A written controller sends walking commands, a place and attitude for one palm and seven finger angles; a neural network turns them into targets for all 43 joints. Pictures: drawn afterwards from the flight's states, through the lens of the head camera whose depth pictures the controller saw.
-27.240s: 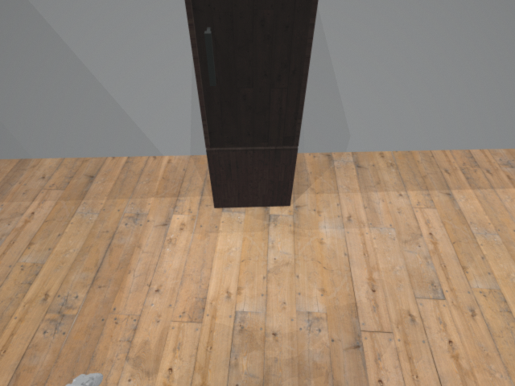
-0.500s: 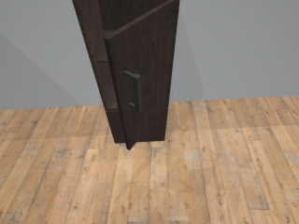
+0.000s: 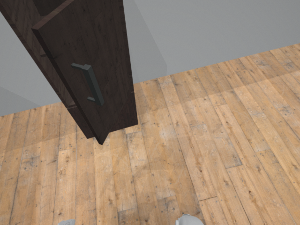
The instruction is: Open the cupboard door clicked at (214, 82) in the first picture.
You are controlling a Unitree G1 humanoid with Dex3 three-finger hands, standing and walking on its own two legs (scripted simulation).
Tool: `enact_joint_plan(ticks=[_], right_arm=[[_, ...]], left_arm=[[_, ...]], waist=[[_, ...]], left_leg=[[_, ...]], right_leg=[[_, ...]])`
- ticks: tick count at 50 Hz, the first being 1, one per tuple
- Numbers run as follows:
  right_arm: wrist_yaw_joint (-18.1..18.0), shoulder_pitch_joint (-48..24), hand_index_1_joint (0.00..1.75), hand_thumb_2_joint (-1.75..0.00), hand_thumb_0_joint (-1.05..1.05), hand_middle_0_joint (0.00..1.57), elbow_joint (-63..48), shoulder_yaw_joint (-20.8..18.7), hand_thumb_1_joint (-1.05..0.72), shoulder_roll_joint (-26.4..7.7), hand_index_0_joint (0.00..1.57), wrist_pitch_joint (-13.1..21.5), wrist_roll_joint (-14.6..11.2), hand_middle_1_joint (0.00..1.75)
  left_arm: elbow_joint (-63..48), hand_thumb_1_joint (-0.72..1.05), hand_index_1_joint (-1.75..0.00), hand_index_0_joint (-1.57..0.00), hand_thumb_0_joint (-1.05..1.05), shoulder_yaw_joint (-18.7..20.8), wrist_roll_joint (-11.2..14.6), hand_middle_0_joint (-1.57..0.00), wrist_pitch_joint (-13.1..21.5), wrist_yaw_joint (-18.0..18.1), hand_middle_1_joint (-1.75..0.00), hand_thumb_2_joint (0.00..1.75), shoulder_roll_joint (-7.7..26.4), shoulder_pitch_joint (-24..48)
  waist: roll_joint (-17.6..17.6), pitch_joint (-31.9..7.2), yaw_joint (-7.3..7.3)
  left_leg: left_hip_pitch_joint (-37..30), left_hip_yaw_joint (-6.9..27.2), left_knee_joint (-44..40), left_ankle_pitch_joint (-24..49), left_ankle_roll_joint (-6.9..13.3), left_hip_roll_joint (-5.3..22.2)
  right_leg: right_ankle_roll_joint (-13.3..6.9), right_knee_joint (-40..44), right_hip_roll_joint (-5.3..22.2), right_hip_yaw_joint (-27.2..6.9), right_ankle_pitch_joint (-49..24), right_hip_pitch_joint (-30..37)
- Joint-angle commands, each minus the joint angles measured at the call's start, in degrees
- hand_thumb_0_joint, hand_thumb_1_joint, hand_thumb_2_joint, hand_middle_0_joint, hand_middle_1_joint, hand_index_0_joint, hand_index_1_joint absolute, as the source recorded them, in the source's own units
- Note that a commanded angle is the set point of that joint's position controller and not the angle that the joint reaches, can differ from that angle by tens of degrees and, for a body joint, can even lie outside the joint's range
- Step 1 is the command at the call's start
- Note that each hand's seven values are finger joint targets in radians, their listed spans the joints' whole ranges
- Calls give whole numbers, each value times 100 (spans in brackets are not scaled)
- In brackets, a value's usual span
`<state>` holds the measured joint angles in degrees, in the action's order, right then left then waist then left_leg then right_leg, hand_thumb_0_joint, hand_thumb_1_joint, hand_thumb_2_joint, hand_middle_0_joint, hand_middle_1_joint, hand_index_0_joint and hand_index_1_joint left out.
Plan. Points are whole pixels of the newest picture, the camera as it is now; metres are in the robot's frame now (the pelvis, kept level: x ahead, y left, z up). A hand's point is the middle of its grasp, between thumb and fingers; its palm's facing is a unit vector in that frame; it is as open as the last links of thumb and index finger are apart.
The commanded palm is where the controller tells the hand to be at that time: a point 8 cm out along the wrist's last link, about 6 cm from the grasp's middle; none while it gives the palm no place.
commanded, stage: walk to a spot facing it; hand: left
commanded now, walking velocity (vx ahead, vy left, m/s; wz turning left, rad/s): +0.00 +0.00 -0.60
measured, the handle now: (89, 85) +0.49 +0.23 +0.04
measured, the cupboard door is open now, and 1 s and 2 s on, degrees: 52 52 52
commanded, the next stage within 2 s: none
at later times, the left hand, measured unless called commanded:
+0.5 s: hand (107, 214) +0.15 +0.15 -0.18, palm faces -0.23 -0.95 -0.20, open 7.3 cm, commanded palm none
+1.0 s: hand (143, 191) +0.22 +0.05 -0.15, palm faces -0.52 -0.82 -0.24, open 7.3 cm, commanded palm none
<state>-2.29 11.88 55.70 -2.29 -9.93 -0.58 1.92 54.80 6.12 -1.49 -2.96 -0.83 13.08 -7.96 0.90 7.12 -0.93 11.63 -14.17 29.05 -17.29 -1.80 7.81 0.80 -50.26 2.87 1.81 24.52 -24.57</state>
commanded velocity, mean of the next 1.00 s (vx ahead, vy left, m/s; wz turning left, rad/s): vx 0.10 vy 0.00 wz -0.60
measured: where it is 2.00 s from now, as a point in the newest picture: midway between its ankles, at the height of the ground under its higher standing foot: (218, 191)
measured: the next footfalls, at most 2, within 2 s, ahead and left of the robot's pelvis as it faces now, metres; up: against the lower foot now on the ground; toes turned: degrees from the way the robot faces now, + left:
right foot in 0.08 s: +0.05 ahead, -0.14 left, +0.00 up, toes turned -7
left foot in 0.46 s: +0.11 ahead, +0.09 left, +0.00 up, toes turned -15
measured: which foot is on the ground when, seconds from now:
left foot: down 0.00-0.06, up 0.08-0.44, down 0.46-0.76, up 0.78-1.00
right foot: up 0.00-0.06, down 0.08-0.44, up 0.46-0.76, down 0.78-1.00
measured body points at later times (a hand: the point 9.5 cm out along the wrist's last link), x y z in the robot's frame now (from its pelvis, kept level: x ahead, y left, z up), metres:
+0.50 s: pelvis +0.03 -0.02 -0.01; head +0.10 -0.02 +0.44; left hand +0.17 +0.20 -0.17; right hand +0.07 -0.29 -0.13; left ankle +0.07 +0.10 -0.74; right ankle -0.01 -0.13 -0.71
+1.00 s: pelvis +0.06 -0.08 +0.00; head +0.10 -0.12 +0.45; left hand +0.25 +0.09 -0.14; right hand -0.04 -0.34 -0.14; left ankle +0.14 +0.04 -0.68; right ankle +0.00 -0.16 -0.74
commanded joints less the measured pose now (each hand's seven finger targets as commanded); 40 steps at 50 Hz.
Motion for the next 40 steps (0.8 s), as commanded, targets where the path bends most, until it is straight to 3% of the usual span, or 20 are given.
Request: enact_joint_plan(ticks=[1,2,3,4,6,9,16,19,20,21,22,23,25,28,33,36,37,38,39,40], right_arm=[[6,141,30,-90,0,20,-372,-355,-90,-1248,20,6,1,30],[30,46,30,-90,0,20,-470,-353,-90,-1204,20,-12,-36,30],[95,46,30,-90,0,20,-687,-281,-90,-797,20,-53,-104,30],[83,-217,30,-90,0,20,-883,-244,-90,-740,20,-115,-124,30],[37,-493,30,-90,0,20,-878,-241,-90,-729,20,-141,-125,30],[58,-347,30,-90,0,20,-753,-202,-90,-648,20,-121,-116,30],[32,-436,30,-90,0,20,-862,-195,-90,-601,20,-81,-174,30],[-6,8,30,-90,0,20,-806,-185,-90,-608,20,-7,-191,30],[-27,295,30,-90,0,20,-737,-190,-90,-669,20,31,-187,30],[-58,522,30,-90,0,20,-685,-230,-90,-1019,20,98,-135,30],[-69,598,30,-90,0,20,-765,-314,-90,-1589,20,123,-45,30],[-98,562,30,-90,0,20,-881,-302,-90,-1621,20,71,-33,30],[-101,308,30,-90,0,20,-912,-217,-90,-1332,20,120,31,30],[-103,175,30,-90,0,20,-976,-167,-90,-1111,20,124,6,30],[-31,617,30,-90,0,20,-709,-275,-90,-1306,20,65,9,30],[16,450,30,-90,0,20,-729,-326,-90,-1389,20,17,-23,30],[56,368,30,-90,0,20,-790,-314,-90,-1313,20,8,-61,30],[136,278,30,-90,0,20,-987,-208,-90,-833,20,-2,-131,30],[116,-201,30,-90,0,20,-1195,-169,-90,-891,20,-51,-103,30],[107,-445,30,-90,0,20,-1162,-200,-90,-934,20,-51,-114,30]], left_arm=[[-306,90,-30,-20,0,13,4,-20,137,-55,-30,90,287,-448],[-215,90,-30,-20,0,72,-2,-20,188,-39,-30,90,522,-837],[-196,90,-30,-20,0,213,-65,-20,284,53,-30,90,1274,-1139],[-151,90,-30,-20,0,224,25,-20,251,124,-30,90,1582,-1280],[-315,90,-30,-20,0,181,-4,-20,206,235,-30,90,1238,-750],[-529,90,-30,-20,0,110,-17,-20,222,267,-30,90,941,-367],[-523,90,-30,-20,0,145,-36,-20,198,206,-30,90,1044,-478],[-582,90,-30,-20,0,146,0,-20,173,182,-30,90,1007,-271],[-628,90,-30,-20,0,132,35,-20,153,165,-30,90,940,-133],[-708,90,-30,-20,0,77,77,-20,129,142,-30,90,633,-144],[-831,90,-30,-20,0,4,102,-20,132,61,-30,90,328,-292],[-912,90,-30,-20,0,-8,32,-20,176,24,-30,90,526,-95],[-736,90,-30,-20,0,70,-35,-20,153,-41,-30,90,504,-99],[-703,90,-30,-20,0,2,25,-20,109,-115,-30,90,345,-126],[-838,90,-30,-20,0,-98,29,-20,137,-155,-30,90,270,237],[-675,90,-30,-20,0,-55,45,-20,176,-142,-30,90,391,-218],[-513,90,-30,-20,0,8,25,-20,204,-112,-30,90,641,-727],[-385,90,-30,-20,0,157,-41,-20,285,-33,-30,90,1385,-1195],[-307,90,-30,-20,0,188,69,-20,252,60,-30,90,1709,-1468],[-355,90,-30,-20,0,180,49,-20,268,121,-30,90,1503,-1280]], waist=[[889,-804,-48],[328,-992,-277],[-1722,-1124,-432],[-1962,-1084,-525],[-1861,-854,-293],[-1003,-1206,-48],[-885,-980,-64],[-760,-1102,160],[-692,-1131,333],[241,-1172,416],[1952,-1133,348],[1263,-898,382],[1201,-817,153],[887,-913,87],[1271,-883,352],[965,-996,64],[342,-1195,-214],[-1677,-1433,-462],[-1889,-1219,-703],[-1831,-908,-617]], left_leg=[[-250,412,37,2156,513,1190],[174,221,857,1714,274,916],[1549,-90,2366,-558,-96,155],[2051,655,3446,-2157,-170,-301],[2481,1432,4081,-1498,-116,-159],[1922,1336,3519,-911,-198,-245],[1368,1333,2006,-817,-146,-549],[565,1330,696,-245,-88,-671],[-102,1334,-27,239,-60,-623],[-848,2146,-939,303,178,160],[-1243,3683,-1390,1138,812,1691],[-550,3798,-1287,1455,1269,2140],[-404,2882,-977,2931,1141,1525],[-774,1540,-601,3810,857,967],[-839,1039,-348,3589,741,1041],[-208,863,181,2518,425,1026],[469,632,867,1415,200,818],[2033,60,2442,-1170,-151,8],[2733,877,3363,-2356,-202,-261],[2970,1356,3788,-1820,-148,-133]], right_leg=[[-89,1397,-187,400,-784,841],[-165,2190,-134,294,-1647,1642],[-686,2949,1197,-1760,-3251,2520],[-1295,2955,1937,-2614,-4510,2287],[-1399,2824,1423,-2471,-3522,2028],[-1203,2594,1015,-1820,-3898,1930],[-1267,2708,895,-2281,-3660,1559],[-1024,2436,642,-2312,-3561,1245],[-807,2254,482,-2194,-3149,812],[-491,1701,-90,-1757,-1889,-71],[-80,393,-794,-707,698,-990],[38,-671,-480,-564,1102,-877],[159,-1855,-325,-548,640,-1000],[248,-1594,-178,-151,195,-947],[125,464,-266,381,132,-96],[-53,1821,-358,489,-868,1151],[-186,2470,-168,242,-1308,2209],[-768,3138,1387,-1973,-1599,3366],[-1302,3366,2047,-2974,-1688,2993],[-1398,3538,1761,-3098,-755,2581]])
